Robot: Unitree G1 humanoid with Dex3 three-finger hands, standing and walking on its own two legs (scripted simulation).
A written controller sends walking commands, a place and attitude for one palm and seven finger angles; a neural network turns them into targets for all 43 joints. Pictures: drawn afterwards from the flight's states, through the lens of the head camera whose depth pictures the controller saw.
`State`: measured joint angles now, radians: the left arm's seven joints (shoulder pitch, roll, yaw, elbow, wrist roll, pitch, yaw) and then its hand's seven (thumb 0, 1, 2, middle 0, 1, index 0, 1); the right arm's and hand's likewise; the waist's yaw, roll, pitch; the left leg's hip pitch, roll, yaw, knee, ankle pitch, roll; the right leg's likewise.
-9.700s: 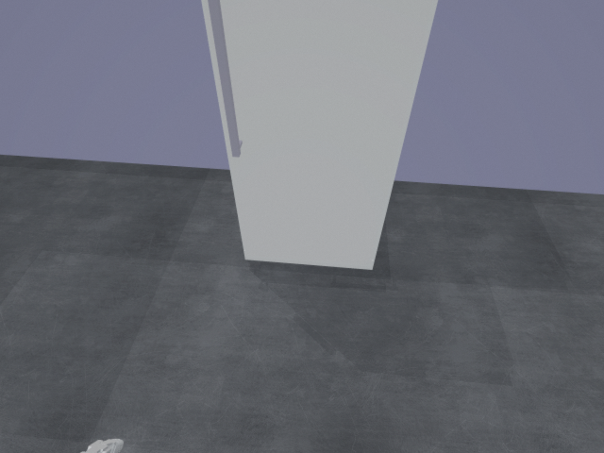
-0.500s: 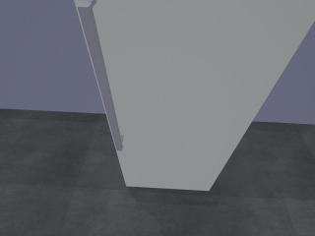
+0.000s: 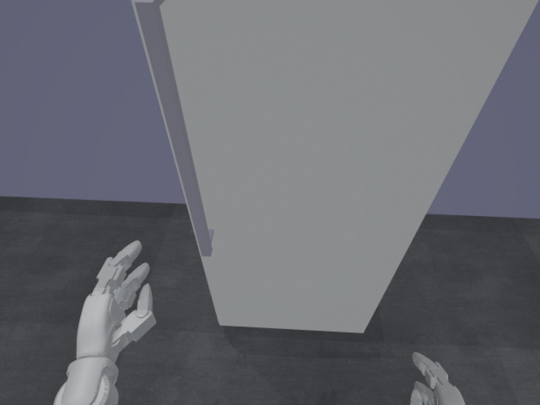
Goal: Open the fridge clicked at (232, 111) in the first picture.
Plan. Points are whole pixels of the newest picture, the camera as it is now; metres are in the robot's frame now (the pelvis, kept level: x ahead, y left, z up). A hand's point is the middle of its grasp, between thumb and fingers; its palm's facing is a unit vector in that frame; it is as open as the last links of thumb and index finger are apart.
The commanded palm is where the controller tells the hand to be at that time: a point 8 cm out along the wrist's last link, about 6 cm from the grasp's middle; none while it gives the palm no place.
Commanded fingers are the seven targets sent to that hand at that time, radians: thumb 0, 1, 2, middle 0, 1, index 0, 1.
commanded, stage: raise the hand to about handle height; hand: left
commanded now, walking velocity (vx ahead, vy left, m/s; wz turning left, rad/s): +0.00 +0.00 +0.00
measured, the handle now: (189, 159) +0.48 +0.15 +0.12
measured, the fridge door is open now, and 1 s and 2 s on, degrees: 0 0 0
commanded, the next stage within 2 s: move the hooked fingers beside the handle in 1.86 s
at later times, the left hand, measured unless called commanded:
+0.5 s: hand (136, 352) +0.21 +0.20 -0.01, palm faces -0.15 -0.99 -0.02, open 10.5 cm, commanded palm +0.17 +0.28 +0.01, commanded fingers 0.00 0.01 0.52 -0.26 -0.87 -0.26 -0.87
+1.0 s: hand (74, 315) +0.23 +0.28 +0.05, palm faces +0.03 -1.00 -0.07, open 13.3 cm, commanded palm +0.21 +0.33 +0.04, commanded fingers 0.00 -0.50 0.30 -0.30 -1.20 -0.30 -1.20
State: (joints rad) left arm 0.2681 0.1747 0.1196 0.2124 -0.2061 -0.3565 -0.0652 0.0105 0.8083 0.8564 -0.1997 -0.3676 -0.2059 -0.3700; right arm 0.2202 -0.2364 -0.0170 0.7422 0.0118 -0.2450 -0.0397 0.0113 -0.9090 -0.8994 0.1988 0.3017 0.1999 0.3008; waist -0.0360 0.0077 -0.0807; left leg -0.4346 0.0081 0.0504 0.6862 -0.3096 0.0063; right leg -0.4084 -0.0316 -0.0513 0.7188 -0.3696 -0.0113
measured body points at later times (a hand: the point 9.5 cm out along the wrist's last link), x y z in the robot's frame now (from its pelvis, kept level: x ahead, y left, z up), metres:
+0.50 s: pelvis -0.03 +0.00 -0.06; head +0.03 +0.01 +0.39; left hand +0.21 +0.26 -0.01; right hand +0.16 -0.20 -0.14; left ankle +0.02 +0.12 -0.72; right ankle +0.00 -0.11 -0.72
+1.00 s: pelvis +0.00 +0.03 -0.03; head +0.03 +0.05 +0.42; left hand +0.23 +0.33 +0.06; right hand +0.18 -0.21 -0.08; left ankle +0.03 +0.12 -0.72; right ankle +0.00 -0.11 -0.72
